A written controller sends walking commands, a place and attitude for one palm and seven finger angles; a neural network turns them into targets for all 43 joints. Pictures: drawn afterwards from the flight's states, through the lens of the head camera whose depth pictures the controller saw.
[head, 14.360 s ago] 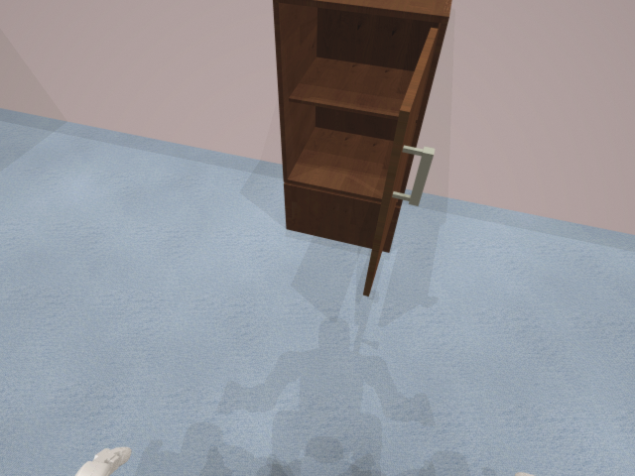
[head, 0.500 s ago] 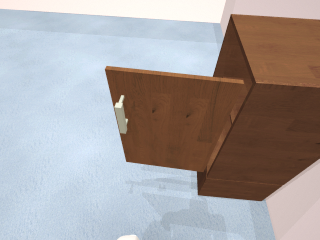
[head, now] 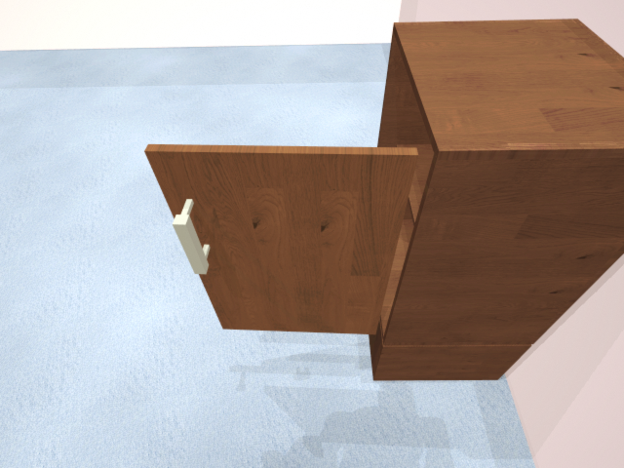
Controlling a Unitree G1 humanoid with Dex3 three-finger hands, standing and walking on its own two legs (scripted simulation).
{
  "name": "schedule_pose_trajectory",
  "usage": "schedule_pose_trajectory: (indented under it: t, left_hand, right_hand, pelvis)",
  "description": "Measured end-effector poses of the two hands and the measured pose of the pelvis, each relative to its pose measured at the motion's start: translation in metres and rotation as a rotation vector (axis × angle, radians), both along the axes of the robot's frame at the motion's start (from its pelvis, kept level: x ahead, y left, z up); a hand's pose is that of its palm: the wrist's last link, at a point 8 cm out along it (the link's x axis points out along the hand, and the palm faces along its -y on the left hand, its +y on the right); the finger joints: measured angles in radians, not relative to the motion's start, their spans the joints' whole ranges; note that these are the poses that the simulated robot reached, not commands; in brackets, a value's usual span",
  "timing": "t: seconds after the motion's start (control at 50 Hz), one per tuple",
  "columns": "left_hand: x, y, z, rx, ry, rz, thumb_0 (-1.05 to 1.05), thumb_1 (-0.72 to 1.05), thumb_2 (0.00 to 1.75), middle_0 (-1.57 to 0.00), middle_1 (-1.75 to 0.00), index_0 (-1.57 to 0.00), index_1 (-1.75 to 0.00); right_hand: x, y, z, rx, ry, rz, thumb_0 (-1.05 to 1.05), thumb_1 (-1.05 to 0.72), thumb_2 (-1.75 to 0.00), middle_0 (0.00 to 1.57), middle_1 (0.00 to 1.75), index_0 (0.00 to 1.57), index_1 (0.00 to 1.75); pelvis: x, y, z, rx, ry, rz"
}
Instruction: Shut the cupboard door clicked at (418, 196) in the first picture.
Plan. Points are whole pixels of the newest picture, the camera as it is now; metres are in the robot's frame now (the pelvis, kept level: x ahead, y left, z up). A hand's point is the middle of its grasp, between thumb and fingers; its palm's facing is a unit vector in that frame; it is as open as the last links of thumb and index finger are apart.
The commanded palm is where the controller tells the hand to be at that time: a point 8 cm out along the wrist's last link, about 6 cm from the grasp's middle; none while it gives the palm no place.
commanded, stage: come to a stop and stand still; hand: left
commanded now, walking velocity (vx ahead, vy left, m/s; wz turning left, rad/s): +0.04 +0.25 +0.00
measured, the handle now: (195, 237) +0.49 +0.25 -0.04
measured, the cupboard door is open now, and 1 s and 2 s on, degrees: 87 87 87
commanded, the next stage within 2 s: look again from close up in 0.80 s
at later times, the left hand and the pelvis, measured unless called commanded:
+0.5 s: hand out of the picture -0.03 +0.24 -0.17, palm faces +0.10 -0.97 -0.23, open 7.4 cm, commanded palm none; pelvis -0.03 +0.04 +0.01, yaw +1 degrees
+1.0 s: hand out of the picture -0.04 +0.22 -0.17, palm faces +0.02 -0.98 -0.18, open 7.4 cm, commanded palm none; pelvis -0.04 +0.06 +0.01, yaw +1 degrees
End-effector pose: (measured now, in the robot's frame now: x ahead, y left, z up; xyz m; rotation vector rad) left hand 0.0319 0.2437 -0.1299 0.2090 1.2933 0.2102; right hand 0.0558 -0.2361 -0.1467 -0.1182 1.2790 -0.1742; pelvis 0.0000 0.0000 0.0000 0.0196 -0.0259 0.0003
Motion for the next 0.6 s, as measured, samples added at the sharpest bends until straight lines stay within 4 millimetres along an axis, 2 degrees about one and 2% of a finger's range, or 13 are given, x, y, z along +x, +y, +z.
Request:
schedule_pose_trajectory:
  t: [0.1, 0.22, 0.32, 0.44, 0.48, 0.6]
  left_hand:
    - [-0.003, -0.019, 0.014, -0.016, -0.007, -0.008, 0.0, 0.9, 0.9, -0.2, -0.29, -0.2, -0.3]
    - [-0.012, -0.012, 0.019, -0.001, -0.013, 0.026, 0.0, 0.91, 0.9, -0.21, -0.3, -0.2, -0.3]
    - [-0.034, 0.008, 0.013, -0.002, 0.014, 0.058, 0.0, 0.9, 0.9, -0.21, -0.3, -0.2, -0.3]
    - [-0.061, 0.038, -0.011, -0.037, 0.084, 0.091, 0.0, 0.9, 0.9, -0.21, -0.29, -0.2, -0.3]
    - [-0.065, 0.042, -0.012, -0.045, 0.097, 0.091, 0.0, 0.9, 0.9, -0.2, -0.29, -0.2, -0.3]
    - [-0.065, 0.038, -0.008, -0.07, 0.086, 0.077, 0.0, 0.91, 0.9, -0.2, -0.29, -0.19, -0.3]
  right_hand:
    - [-0.03, -0.011, 0.003, 0.02, 0.069, -0.015, 0.0, -0.92, -0.9, 0.2, 0.3, 0.2, 0.3]
    - [-0.054, -0.01, 0.006, 0.016, 0.135, 0.01, 0.01, -0.92, -0.9, 0.2, 0.3, 0.2, 0.3]
    - [-0.051, 0.004, 0.01, -0.004, 0.129, 0.045, 0.01, -0.91, -0.9, 0.2, 0.3, 0.2, 0.3]
    - [-0.04, 0.038, 0.013, -0.036, 0.041, 0.061, 0.01, -0.91, -0.9, 0.2, 0.3, 0.2, 0.3]
    - [-0.04, 0.05, 0.018, -0.032, 0.028, 0.065, 0.01, -0.92, -0.9, 0.2, 0.3, 0.2, 0.3]
    - [-0.041, 0.061, 0.017, -0.033, 0.026, 0.07, 0.01, -0.94, -0.9, 0.2, 0.3, 0.2, 0.3]
  pelvis:
    - [-0.001, -0.007, 0.011, 0.021, 0.005, -0.006]
    - [-0.009, -0.004, 0.015, 0.024, 0.017, 0.018]
    - [-0.019, 0.01, 0.013, 0.017, 0.021, 0.028]
    - [-0.027, 0.036, 0.003, -0.005, 0.01, 0.025]
    - [-0.027, 0.04, 0.006, -0.005, 0.007, 0.019]
    - [-0.03, 0.049, 0.009, 0.002, 0.006, 0.02]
